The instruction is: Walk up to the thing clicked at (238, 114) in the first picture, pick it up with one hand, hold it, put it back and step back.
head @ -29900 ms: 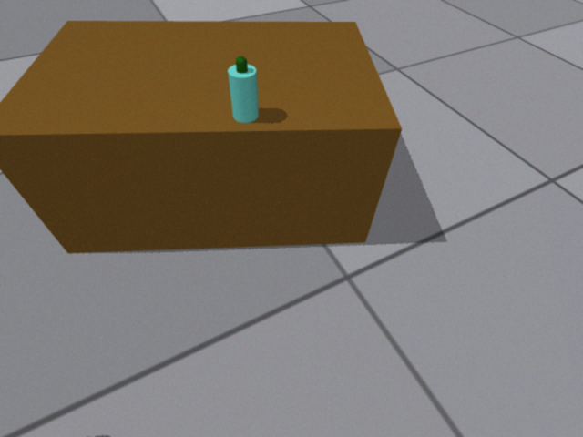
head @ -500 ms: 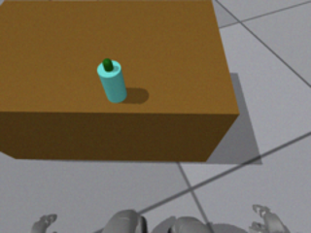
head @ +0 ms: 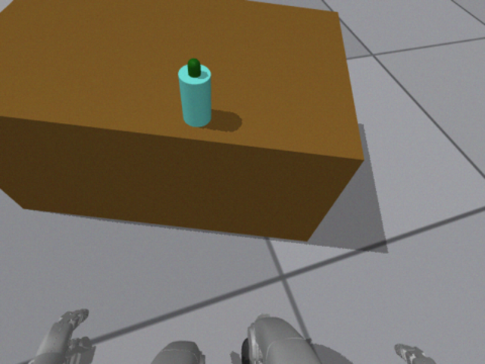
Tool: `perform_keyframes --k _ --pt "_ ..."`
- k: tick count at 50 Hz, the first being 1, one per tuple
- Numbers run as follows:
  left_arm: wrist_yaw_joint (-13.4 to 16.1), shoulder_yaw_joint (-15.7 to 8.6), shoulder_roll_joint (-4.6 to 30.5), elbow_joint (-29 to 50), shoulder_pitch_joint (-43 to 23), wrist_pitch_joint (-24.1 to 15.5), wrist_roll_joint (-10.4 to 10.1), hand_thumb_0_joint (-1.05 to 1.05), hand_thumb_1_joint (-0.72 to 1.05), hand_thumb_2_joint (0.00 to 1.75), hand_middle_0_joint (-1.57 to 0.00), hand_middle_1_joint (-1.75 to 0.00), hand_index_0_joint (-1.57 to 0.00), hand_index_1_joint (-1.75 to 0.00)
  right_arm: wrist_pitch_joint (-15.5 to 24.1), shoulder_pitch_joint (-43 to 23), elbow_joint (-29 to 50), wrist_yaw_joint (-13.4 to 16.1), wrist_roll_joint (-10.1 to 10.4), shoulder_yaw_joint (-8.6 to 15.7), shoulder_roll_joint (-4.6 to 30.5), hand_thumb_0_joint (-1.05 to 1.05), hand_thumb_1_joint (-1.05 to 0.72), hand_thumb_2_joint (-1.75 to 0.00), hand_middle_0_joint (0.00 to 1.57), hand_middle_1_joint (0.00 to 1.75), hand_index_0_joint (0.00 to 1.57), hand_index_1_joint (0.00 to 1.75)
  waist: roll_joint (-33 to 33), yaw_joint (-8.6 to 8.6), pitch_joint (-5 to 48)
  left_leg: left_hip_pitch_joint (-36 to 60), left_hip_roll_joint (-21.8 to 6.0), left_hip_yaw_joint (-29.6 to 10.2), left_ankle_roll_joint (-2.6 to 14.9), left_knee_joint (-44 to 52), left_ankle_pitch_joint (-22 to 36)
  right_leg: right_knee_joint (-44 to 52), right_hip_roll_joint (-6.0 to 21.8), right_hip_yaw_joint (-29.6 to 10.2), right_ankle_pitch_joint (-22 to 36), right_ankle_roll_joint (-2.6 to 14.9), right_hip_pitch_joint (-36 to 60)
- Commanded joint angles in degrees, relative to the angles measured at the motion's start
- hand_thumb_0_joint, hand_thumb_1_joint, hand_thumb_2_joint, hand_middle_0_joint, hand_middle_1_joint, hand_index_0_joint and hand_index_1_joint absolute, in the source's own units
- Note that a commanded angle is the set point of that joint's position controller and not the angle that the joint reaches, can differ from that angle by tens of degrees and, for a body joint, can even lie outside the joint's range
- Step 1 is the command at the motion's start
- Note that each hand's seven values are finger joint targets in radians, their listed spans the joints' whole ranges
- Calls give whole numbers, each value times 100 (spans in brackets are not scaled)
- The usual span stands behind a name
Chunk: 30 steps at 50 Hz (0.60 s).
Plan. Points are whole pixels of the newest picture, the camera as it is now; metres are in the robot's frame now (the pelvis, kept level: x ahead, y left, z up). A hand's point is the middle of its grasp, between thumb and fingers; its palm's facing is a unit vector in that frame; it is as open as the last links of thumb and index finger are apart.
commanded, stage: step back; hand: left
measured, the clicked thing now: (195, 91) +0.72 +0.12 -0.06
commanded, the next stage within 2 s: none
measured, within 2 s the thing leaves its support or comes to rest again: neither
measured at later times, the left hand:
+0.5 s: hand out of the picture -0.06 +0.21 -0.12, palm faces -0.07 -0.90 -0.42, open 7.4 cm
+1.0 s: hand out of the picture -0.21 +0.20 -0.15, palm faces -0.05 -0.91 -0.42, open 7.4 cm
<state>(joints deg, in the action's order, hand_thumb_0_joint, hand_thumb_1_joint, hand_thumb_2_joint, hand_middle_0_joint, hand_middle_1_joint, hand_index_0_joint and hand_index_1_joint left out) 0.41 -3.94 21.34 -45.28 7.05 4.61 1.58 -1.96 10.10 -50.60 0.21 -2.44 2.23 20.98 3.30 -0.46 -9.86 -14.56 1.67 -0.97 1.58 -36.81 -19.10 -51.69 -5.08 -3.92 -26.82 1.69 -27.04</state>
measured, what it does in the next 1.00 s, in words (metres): walks backwards: right foot, then left foot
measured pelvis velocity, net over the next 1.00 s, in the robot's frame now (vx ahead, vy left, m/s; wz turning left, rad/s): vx -0.31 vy -0.07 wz -0.06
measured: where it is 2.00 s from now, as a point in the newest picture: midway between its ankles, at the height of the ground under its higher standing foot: outside the picture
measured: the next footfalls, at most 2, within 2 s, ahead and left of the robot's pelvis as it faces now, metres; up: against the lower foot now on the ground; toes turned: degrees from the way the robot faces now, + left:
right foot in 0.30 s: -0.10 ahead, -0.17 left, +0.00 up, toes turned -2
left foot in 0.68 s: -0.19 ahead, +0.07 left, +0.00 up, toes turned -1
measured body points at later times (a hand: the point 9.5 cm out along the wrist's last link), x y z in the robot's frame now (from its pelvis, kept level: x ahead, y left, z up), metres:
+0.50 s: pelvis -0.15 -0.05 +0.01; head -0.10 -0.08 +0.46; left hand -0.06 +0.26 -0.09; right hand -0.05 -0.37 -0.12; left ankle -0.14 +0.11 -0.64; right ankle -0.14 -0.16 -0.72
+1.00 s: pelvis -0.31 -0.07 -0.01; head -0.25 -0.08 +0.44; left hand -0.21 +0.25 -0.12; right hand -0.18 -0.39 -0.11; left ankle -0.23 +0.07 -0.72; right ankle -0.36 -0.18 -0.73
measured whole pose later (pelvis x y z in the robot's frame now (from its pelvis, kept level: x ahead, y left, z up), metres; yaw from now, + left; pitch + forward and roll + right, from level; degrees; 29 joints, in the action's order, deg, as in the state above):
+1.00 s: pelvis -0.31 -0.07 -0.01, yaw -3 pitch -1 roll +1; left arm 1.5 -3.1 22.4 -49.3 10.0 1.1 0.7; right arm -3.3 4.7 -46.7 -0.2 -2.1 2.4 22.5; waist 0.4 1.3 -9.0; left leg -22.9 -2.5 1.2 -0.6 -37.1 -13.1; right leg -38.0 -0.8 -2.1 -24.6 -0.5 -12.4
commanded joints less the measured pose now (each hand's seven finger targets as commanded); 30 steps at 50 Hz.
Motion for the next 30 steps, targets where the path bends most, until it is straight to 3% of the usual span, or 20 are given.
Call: perform_keyframes --k 1,2,3,6,8,10,11,12,14,15,16,17,18,19,21,22,23,25,28,30 --pt "41 -515 1166 304 295 -131 -52 0 90 90 -20 -30 -20 -30 236 -875 725 162 -84 391 1502 0 -90 -90 20 30 20 30 -919 347 515 -848 -1754 -1580 1109 1928 1518 -2284 -205 -903 -201 -87 108" --pt "10 -517 1160 229 491 -133 -73 0 90 90 -20 -30 -20 -30 242 -863 725 174 -59 389 1387 0 -90 -90 20 30 20 30 -892 436 530 -655 -1476 -1222 912 1861 1430 -2330 -255 -815 68 -100 2" --pt "-15 -520 1155 186 640 -132 -67 0 90 90 -20 -30 -20 -30 248 -744 691 172 -32 401 1390 0 -90 -90 20 30 20 30 -986 410 647 -311 -1415 -1124 916 1793 1463 -2345 -301 -732 211 -177 -52" --pt "11 -464 1029 242 551 -195 -13 0 90 90 -20 -30 -20 -30 232 -156 612 179 47 439 1341 0 -90 -90 20 30 20 30 -1027 88 991 1066 -1429 -1053 1116 1259 2270 -1530 -103 -668 11 -430 -493" --pt "22 -387 991 304 452 -246 -20 0 90 90 -20 -30 -20 -30 218 -45 627 188 79 469 1400 0 -90 -90 20 30 20 30 -1234 -60 1208 1448 -1572 -938 1262 1044 2677 -665 146 -472 -237 -507 -286" --pt "14 -346 972 296 404 -285 -38 0 90 90 -20 -30 -20 -30 175 64 639 166 47 480 1512 0 -90 -90 20 30 20 30 -1403 -162 1403 1485 -1581 -911 1261 889 2762 332 327 -193 -322 -504 132" --pt "22 -330 984 227 556 -298 -39 0 90 90 -20 -30 -20 -30 142 -116 696 161 47 500 1602 0 -90 -90 20 30 20 30 -1587 -59 1490 1291 -1635 -888 1170 785 2750 927 507 -68 -223 -415 534" --pt "21 -316 973 118 717 -323 -53 0 90 90 -20 -30 -20 -30 96 -221 720 151 59 487 1616 0 -90 -90 20 30 20 30 -1616 -35 1544 1172 -1561 -846 1116 639 2729 1369 452 90 -7 -383 735" --pt "9 -346 976 -240 1232 -330 -20 0 90 90 -20 -30 -20 -30 -4 -423 791 125 111 500 1726 0 -90 -90 20 30 20 30 -1598 197 1633 463 -1457 -724 921 368 2393 2597 379 460 1104 -252 1650" --pt "17 -369 1057 -339 1361 -349 15 0 90 90 -20 -30 -20 -30 -47 -503 792 107 150 462 1629 0 -90 -90 20 30 20 30 -1382 265 1648 203 -1246 -645 728 191 1857 3023 379 456 1478 -162 1930" --pt "11 -460 1397 -318 1314 -363 89 0 90 90 -20 -30 -20 -30 -61 -516 848 90 202 394 1392 0 -90 -90 20 30 20 30 -635 262 1432 -646 -833 -569 374 -306 935 2943 863 -570 1282 25 1993" --pt "-6 -596 1979 -131 1059 -344 99 0 90 90 -20 -30 -20 -30 -30 -737 1030 124 252 325 1066 0 -90 -90 20 30 20 30 1009 354 1019 -1774 253 -274 -23 -1144 -812 3320 1920 -2158 1078 636 1578" --pt "8 -650 2460 115 479 -326 143 0 90 90 -20 -30 -20 -30 -68 -740 942 227 205 428 1280 0 -90 -90 20 30 20 30 1672 529 668 -1287 281 -594 -219 -2557 -1710 3781 2906 -3173 775 1500 58" --pt "45 -603 2211 248 120 -346 96 0 90 90 -20 -30 -20 -30 -61 -591 816 214 229 509 1455 0 -90 -90 20 30 20 30 1332 305 308 -979 78 -963 -189 -3054 -1546 3846 2930 -3019 711 1458 -582" --pt "65 -424 1553 334 -268 -392 70 0 90 90 -20 -30 -20 -30 -40 -195 539 154 282 406 1374 0 -90 -90 20 30 20 30 428 -68 429 -1192 514 -962 -104 -3275 -881 3024 1901 -1163 2442 907 322" --pt "83 -438 1397 299 -367 -378 67 0 90 90 -20 -30 -20 -30 -18 17 482 178 281 329 1158 0 -90 -90 20 30 20 30 511 -175 616 -1374 557 -858 -114 -3170 -732 2742 1560 -631 2908 653 754" --pt "84 -462 1372 258 -156 -381 73 0 90 90 -20 -30 -20 -30 16 14 476 205 261 285 1088 0 -90 -90 20 30 20 30 617 -34 734 -1361 570 -752 -166 -3141 -704 2624 1434 -530 3070 612 957" --pt "123 -428 1365 298 304 -386 114 0 90 90 -20 -30 -20 -30 60 -92 545 217 224 249 1092 0 -90 -90 20 30 20 30 595 268 869 -1531 479 -592 -256 -2660 -873 2474 1552 -695 3384 796 1617" --pt "217 -447 1317 369 423 -344 101 0 90 90 -20 -30 -20 -30 108 -125 643 215 171 241 1015 0 -90 -90 20 30 20 30 731 385 1174 -1658 97 -468 -296 -1545 -1231 2220 1973 -967 3997 1037 2631" --pt "230 -443 1383 434 297 -305 60 0 90 90 -20 -30 -20 -30 122 120 593 192 124 279 1027 0 -90 -90 20 30 20 30 786 300 1401 -1079 -141 -294 -216 -538 -1099 1926 2093 -989 4282 994 2583"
